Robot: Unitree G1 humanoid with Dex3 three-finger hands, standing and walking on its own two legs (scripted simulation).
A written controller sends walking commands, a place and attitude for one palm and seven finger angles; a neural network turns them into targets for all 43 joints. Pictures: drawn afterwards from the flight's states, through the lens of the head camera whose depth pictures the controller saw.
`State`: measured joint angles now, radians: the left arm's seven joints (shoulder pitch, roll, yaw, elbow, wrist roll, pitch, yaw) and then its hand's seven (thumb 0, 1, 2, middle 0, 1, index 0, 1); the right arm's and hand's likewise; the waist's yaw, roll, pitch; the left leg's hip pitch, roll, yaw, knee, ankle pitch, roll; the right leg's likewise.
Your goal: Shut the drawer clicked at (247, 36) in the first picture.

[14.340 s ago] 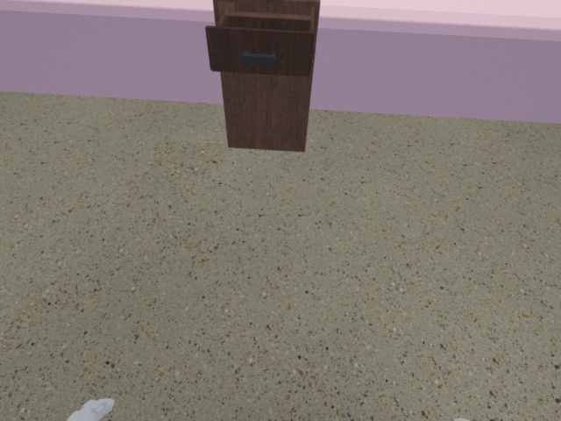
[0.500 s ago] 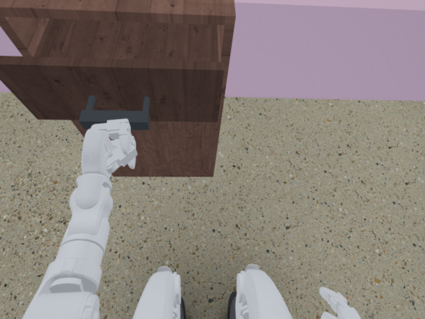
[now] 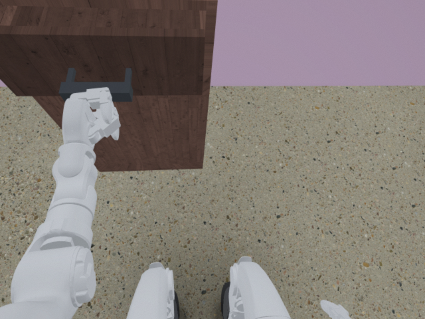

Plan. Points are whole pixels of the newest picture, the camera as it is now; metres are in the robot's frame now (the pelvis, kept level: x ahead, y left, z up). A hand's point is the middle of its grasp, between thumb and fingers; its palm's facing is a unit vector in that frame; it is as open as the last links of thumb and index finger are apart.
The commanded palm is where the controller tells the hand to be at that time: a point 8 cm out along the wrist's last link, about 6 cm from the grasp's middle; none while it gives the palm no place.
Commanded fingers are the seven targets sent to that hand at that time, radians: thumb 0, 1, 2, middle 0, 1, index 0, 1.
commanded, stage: push the drawer shut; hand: left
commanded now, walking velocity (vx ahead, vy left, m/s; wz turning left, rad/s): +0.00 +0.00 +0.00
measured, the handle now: (99, 82) +0.55 +0.20 +0.03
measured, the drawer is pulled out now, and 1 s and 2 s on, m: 0.06 0.00 0.00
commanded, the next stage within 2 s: pull the fist back off the drawer in 1.00 s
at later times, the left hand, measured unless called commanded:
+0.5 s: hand (117, 90) +0.53 +0.16 +0.03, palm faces +0.00 -1.00 -0.03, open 3.3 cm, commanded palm +0.52 +0.20 +0.03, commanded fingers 0.00 0.90 0.90 -1.40 -1.60 -1.40 -1.60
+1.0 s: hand (111, 89) +0.54 +0.17 +0.03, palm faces +0.01 -1.00 -0.05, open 3.0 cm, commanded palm +0.58 +0.18 +0.03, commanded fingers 0.00 0.90 0.90 -1.40 -1.60 -1.40 -1.60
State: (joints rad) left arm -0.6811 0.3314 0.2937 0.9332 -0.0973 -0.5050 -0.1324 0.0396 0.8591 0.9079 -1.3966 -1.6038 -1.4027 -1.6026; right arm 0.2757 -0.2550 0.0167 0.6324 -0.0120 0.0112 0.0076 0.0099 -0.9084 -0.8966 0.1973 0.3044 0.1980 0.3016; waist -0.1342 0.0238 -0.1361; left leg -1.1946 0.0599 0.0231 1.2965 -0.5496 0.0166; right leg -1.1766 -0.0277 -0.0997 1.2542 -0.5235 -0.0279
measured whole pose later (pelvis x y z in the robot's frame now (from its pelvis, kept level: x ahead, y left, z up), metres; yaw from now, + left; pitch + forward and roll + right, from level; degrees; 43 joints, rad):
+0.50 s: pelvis -0.01 +0.01 -0.01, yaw -1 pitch +29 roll -4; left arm -0.97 0.49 0.39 1.16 -0.04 -0.47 -0.15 0.05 0.83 0.89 -1.40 -1.60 -1.40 -1.60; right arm 0.32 -0.26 0.05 0.63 -0.04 0.04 0.02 0.01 -0.91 -0.90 0.20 0.30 0.20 0.30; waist -0.21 0.04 -0.12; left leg -1.32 0.07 0.01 1.36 -0.55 0.03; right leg -1.29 -0.01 -0.11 1.28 -0.51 -0.02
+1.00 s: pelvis -0.03 +0.01 -0.03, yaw -1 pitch +31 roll -6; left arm -1.14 0.57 0.32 1.27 0.01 -0.43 -0.11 -0.01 0.63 0.97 -1.40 -1.60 -1.40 -1.60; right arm 0.33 -0.26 0.09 0.66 -0.05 0.01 0.01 0.01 -0.91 -0.90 0.20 0.30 0.20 0.30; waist -0.25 0.03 -0.12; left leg -1.43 0.06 -0.03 1.40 -0.51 0.04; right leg -1.37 -0.03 -0.15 1.30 -0.47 -0.02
